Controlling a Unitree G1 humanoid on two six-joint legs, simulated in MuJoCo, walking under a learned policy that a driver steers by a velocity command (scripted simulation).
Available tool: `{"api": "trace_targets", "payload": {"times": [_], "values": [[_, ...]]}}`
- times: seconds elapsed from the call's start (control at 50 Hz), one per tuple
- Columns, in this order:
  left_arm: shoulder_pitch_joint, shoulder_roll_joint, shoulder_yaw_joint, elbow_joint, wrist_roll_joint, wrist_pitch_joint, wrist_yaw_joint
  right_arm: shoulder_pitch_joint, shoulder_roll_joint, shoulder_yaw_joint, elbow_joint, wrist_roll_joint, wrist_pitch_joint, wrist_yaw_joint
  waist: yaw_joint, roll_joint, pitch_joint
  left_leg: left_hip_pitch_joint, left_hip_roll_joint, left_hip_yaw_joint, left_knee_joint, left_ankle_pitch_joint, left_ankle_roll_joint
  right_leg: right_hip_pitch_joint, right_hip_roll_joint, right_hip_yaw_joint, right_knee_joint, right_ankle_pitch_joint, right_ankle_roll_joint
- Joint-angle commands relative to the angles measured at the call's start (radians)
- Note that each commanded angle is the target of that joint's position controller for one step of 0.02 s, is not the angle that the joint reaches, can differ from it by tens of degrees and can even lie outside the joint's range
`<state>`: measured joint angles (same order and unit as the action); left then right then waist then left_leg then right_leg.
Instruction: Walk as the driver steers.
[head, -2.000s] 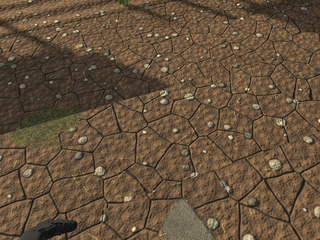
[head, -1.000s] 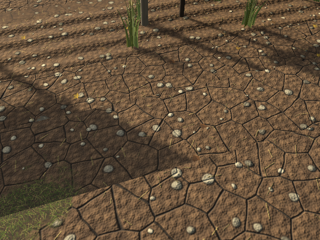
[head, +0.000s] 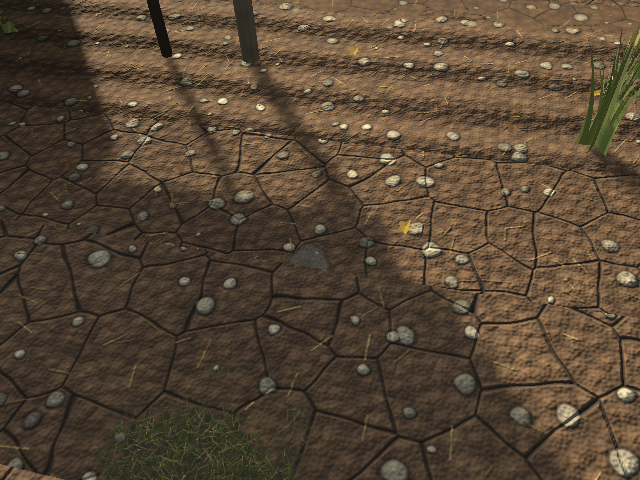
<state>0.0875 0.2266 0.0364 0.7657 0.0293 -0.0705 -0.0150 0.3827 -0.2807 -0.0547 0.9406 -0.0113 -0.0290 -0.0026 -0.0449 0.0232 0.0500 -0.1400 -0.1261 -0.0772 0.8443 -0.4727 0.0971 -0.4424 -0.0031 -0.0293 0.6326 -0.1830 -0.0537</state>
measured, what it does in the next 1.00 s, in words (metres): walks ahead: left foot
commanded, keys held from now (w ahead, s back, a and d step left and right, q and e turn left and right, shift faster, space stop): w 0.92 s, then w+e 0.08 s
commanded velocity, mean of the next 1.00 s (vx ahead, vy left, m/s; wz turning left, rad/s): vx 0.50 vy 0.00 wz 0.03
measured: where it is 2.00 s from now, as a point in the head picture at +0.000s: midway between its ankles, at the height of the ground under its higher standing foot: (330, 332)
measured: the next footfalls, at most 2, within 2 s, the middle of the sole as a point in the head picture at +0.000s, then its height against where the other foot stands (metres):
left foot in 0.52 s outside the picture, level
right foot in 1.08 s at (355, 410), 0.17 m lower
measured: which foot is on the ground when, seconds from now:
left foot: up 0.00-0.50, down 0.52-1.00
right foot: down 0.00-0.54, up 0.56-1.00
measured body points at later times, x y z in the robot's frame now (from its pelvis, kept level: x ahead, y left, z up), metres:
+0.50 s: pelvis +0.22 +0.02 +0.01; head +0.23 +0.03 +0.46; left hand +0.18 +0.28 -0.13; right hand +0.40 -0.22 -0.10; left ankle +0.27 +0.13 -0.71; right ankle +0.10 -0.10 -0.72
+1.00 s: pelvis +0.49 +0.04 -0.06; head +0.51 +0.04 +0.39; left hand +0.70 +0.28 -0.15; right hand +0.41 -0.21 -0.20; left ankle +0.27 +0.13 -0.72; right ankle +0.66 -0.05 -0.78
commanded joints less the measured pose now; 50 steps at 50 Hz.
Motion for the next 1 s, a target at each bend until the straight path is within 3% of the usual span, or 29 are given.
{"api": "trace_targets", "payload": {"times": [0.02,0.04,0.06,0.08,0.14,0.24,0.26,0.32,0.36,0.4,0.46,0.5,0.52,0.54,0.56,0.58,0.6,0.62,0.64,0.68,0.7,0.72,0.74,0.78,0.82,0.86,0.92,0.96,1.0], "values": [[0.314,0.178,0.056,0.047,-0.019,0.032,0.008,-0.021,-0.119,-0.028,-0.08,-0.009,-0.017,0.0,0.138,-0.111,-0.064,-0.575,0.049,-0.037,0.463,-0.004,0.007,0.522,-0.367,0.629,-0.353,-0.353,-0.2],[0.235,0.137,0.045,0.036,-0.008,0.031,0.005,-0.059,-0.089,-0.02,-0.089,-0.004,-0.016,0.005,0.107,-0.056,-0.001,-0.549,0.086,-0.038,0.408,0.075,0.001,0.414,-0.324,0.52,-0.376,-0.248,-0.175],[0.195,0.117,0.038,0.037,-0.004,0.026,0.007,-0.057,-0.075,-0.018,-0.089,-0.004,-0.008,0.009,0.073,-0.084,0.024,-0.502,0.117,-0.035,0.34,0.108,-0.008,0.338,-0.275,0.414,-0.391,-0.134,-0.143],[0.179,0.108,0.035,0.044,-0.005,0.018,0.007,-0.03,-0.061,-0.014,-0.079,-0.011,0.003,0.012,0.045,-0.121,0.012,-0.437,0.135,-0.029,0.291,0.128,-0.024,0.285,-0.245,0.352,-0.406,-0.05,-0.123],[0.221,0.119,0.037,0.074,-0.019,-0.016,-0.004,-0.037,-0.066,-0.015,-0.07,-0.02,0.024,0.012,0.026,-0.115,-0.02,-0.402,0.14,-0.02,0.221,0.192,-0.05,0.285,-0.217,0.265,-0.442,0.112,-0.135],[0.26,0.139,0.036,0.103,-0.034,-0.017,0.001,-0.248,-0.054,-0.004,-0.13,-0.018,0.022,0.023,0.051,-0.075,0.019,-0.467,0.188,0.031,-0.03,0.395,-0.09,0.312,-0.184,0.153,-0.512,0.23,-0.137],[0.279,0.145,0.037,0.113,-0.038,-0.016,0.004,-0.278,-0.032,0.003,-0.139,-0.017,0.019,0.026,0.057,-0.094,0.006,-0.444,0.191,0.06,-0.086,0.425,-0.091,0.322,-0.172,0.126,-0.508,0.269,-0.134],[0.321,0.135,0.033,0.14,-0.022,-0.008,0.002,-0.323,-0.008,0.021,-0.142,-0.016,0.022,0.031,0.073,-0.118,-0.019,-0.365,0.178,0.117,-0.109,0.449,-0.086,0.324,-0.16,0.068,-0.477,0.374,-0.134],[0.37,0.158,0.043,0.16,-0.003,-0.007,0.006,-0.285,-0.051,0.007,-0.119,-0.025,0.022,0.032,0.068,-0.135,-0.032,-0.415,0.206,0.076,-0.014,0.49,-0.061,0.426,-0.238,0.112,-0.437,0.405,-0.167],[0.369,0.163,0.046,0.16,-0.006,-0.001,0.014,-0.298,-0.079,0.0,-0.123,-0.029,0.018,0.029,0.064,-0.096,-0.012,-0.495,0.228,0.046,-0.033,0.413,-0.04,0.51,-0.267,0.129,-0.397,0.394,-0.18],[0.344,0.174,0.052,0.155,0.0,0.01,0.022,-0.311,-0.066,-0.001,-0.121,-0.031,0.011,0.027,0.06,-0.107,0.011,-0.388,0.189,0.089,-0.105,0.252,-0.019,0.497,-0.263,0.105,-0.303,0.528,-0.164],[0.294,0.176,0.056,0.151,-0.011,0.011,0.013,-0.107,-0.064,-0.015,-0.045,-0.027,0.002,0.027,-0.029,-0.105,-0.065,-0.071,0.099,0.157,-0.223,0.204,0.008,0.389,-0.194,0.042,-0.048,0.746,-0.126],[0.269,0.177,0.059,0.152,-0.021,0.012,0.011,0.059,-0.076,-0.027,0.013,-0.033,-0.01,0.026,-0.112,-0.062,-0.107,0.131,0.098,0.151,-0.352,0.28,0.026,0.272,-0.143,0.012,0.188,0.672,-0.098],[0.317,0.091,0.047,0.127,-0.018,0.009,0.008,0.14,-0.207,-0.057,0.041,-0.045,-0.023,0.019,-0.086,0.227,-0.14,0.321,0.358,-0.193,-0.44,0.359,0.115,-0.009,-0.01,-0.048,0.601,-0.018,-0.041],[0.364,0.097,0.051,0.118,-0.024,0.002,0.015,0.121,-0.214,-0.053,0.029,0.0,-0.029,0.022,-0.042,0.255,-0.152,0.356,0.464,-0.486,-0.531,0.501,0.214,-0.242,0.095,0.066,0.71,-0.365,-0.044],[0.297,0.144,0.064,0.114,-0.021,0.008,0.02,0.042,-0.177,-0.046,0.014,0.016,-0.035,0.027,-0.022,0.128,-0.041,0.252,0.47,-0.397,-0.549,0.428,0.216,-0.295,0.019,0.124,0.699,-0.33,-0.052],[0.262,0.16,0.071,0.119,-0.031,0.015,0.016,-0.059,-0.117,-0.029,-0.014,0.009,-0.041,0.031,0.014,0.057,0.021,0.127,0.44,-0.318,-0.566,0.456,0.195,-0.238,-0.021,0.14,0.621,-0.263,-0.045],[0.257,0.145,0.071,0.121,-0.025,0.031,0.013,-0.097,-0.091,-0.021,-0.013,0.005,-0.044,0.028,0.048,0.041,0.055,0.035,0.414,-0.24,-0.594,0.483,0.172,-0.177,-0.047,0.134,0.542,-0.245,-0.026],[0.227,0.133,0.067,0.11,-0.002,0.05,0.009,-0.1,-0.093,-0.02,-0.001,-0.006,-0.047,0.02,0.053,0.062,0.05,-0.003,0.397,-0.203,-0.613,0.468,0.157,-0.135,-0.057,0.126,0.509,-0.218,-0.006],[0.208,0.125,0.071,0.109,0.012,0.08,-0.004,-0.068,-0.108,-0.025,0.013,-0.03,-0.065,0.015,0.051,0.044,0.042,-0.001,0.369,-0.143,-0.614,0.456,0.16,-0.152,-0.045,0.105,0.499,-0.075,0.003],[0.142,0.128,0.075,0.084,-0.001,0.083,-0.005,-0.054,-0.113,-0.022,0.013,-0.024,-0.079,0.015,0.05,0.024,0.057,0.015,0.335,-0.106,-0.63,0.443,0.138,-0.21,-0.036,0.1,0.434,-0.002,0.003],[0.075,0.126,0.078,0.072,0.001,0.073,-0.006,-0.041,-0.103,-0.018,0.037,-0.011,-0.093,0.005,0.046,0.027,0.067,0.061,0.324,-0.091,-0.611,0.387,0.093,-0.257,-0.05,0.15,0.329,0.069,0.001],[0.052,0.107,0.068,0.052,-0.005,0.068,-0.016,-0.058,-0.095,-0.012,0.024,-0.013,-0.103,0.001,0.053,0.019,0.074,-0.043,0.27,-0.029,-0.633,0.32,0.085,-0.179,-0.023,0.095,0.194,0.182,0.006],[0.004,0.088,0.06,0.044,0.008,0.056,-0.035,-0.045,-0.073,-0.005,0.04,-0.005,-0.108,-0.013,0.042,0.037,0.038,-0.081,0.242,0.001,-0.576,0.26,0.088,-0.095,-0.008,0.051,0.069,0.443,0.006],[-0.024,0.081,0.054,0.041,0.005,0.047,-0.041,0.013,-0.066,0.003,0.052,-0.014,-0.1,-0.025,0.021,0.023,0.019,-0.068,0.264,-0.028,-0.494,0.219,0.105,-0.1,-0.026,0.053,0.038,0.565,-0.011],[-0.072,0.09,0.049,0.028,0.002,0.046,-0.035,0.056,-0.067,0.007,0.06,-0.022,-0.094,-0.032,0.001,0.023,0.043,-0.037,0.284,-0.058,-0.404,0.205,0.112,-0.16,-0.037,0.059,0.028,0.611,-0.019],[-0.179,0.102,0.041,-0.004,0.005,0.041,-0.029,0.162,-0.063,0.006,0.072,-0.052,-0.088,-0.038,-0.074,-0.001,0.104,0.053,0.28,-0.089,-0.261,0.197,0.11,-0.28,-0.029,0.05,-0.026,0.563,-0.004],[-0.216,0.075,0.027,-0.019,-0.017,0.026,-0.028,0.208,-0.06,0.008,0.074,-0.072,-0.081,-0.046,-0.106,-0.018,0.143,0.077,0.279,-0.075,-0.198,0.194,0.095,-0.258,-0.02,0.06,-0.155,0.564,0.008],[-0.133,0.053,0.017,0.019,-0.018,0.017,-0.027,0.192,-0.047,0.012,0.077,-0.063,-0.065,-0.055,-0.078,-0.049,0.137,0.026,0.249,-0.006,-0.094,0.211,0.069,-0.054,-0.041,0.039,-0.31,0.658,0.003]]}}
